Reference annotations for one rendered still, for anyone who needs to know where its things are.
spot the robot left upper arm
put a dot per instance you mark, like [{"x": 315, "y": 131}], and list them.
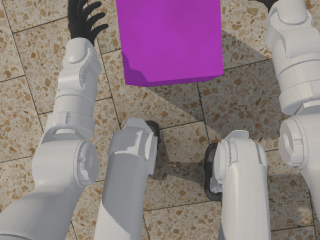
[{"x": 61, "y": 171}]

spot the right robot hand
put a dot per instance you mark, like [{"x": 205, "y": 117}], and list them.
[{"x": 267, "y": 3}]

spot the right robot forearm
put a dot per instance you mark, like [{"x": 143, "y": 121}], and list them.
[{"x": 295, "y": 50}]

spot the left robot forearm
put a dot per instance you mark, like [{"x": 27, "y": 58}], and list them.
[{"x": 72, "y": 117}]

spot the right robot foot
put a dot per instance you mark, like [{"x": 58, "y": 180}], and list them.
[{"x": 208, "y": 168}]

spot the carton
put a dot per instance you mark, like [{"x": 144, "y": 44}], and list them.
[{"x": 168, "y": 42}]

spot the robot left thigh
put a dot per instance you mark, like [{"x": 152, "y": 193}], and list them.
[{"x": 120, "y": 215}]

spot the left robot hand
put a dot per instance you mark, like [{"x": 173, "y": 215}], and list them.
[{"x": 79, "y": 26}]

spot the robot right upper arm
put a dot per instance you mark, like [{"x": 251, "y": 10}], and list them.
[{"x": 299, "y": 146}]

